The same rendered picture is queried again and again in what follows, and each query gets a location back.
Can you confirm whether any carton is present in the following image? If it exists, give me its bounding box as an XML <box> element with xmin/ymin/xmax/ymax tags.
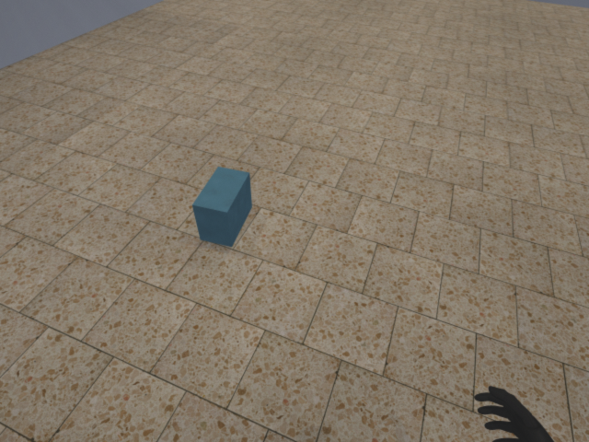
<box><xmin>192</xmin><ymin>167</ymin><xmax>252</xmax><ymax>247</ymax></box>

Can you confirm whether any robot right hand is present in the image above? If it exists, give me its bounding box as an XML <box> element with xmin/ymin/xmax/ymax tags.
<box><xmin>474</xmin><ymin>386</ymin><xmax>554</xmax><ymax>442</ymax></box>

